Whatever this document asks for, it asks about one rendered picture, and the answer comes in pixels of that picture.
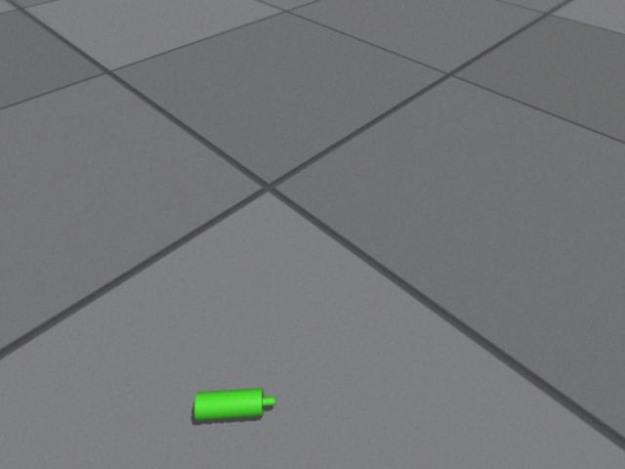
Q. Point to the bottle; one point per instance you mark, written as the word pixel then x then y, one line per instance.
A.
pixel 231 404

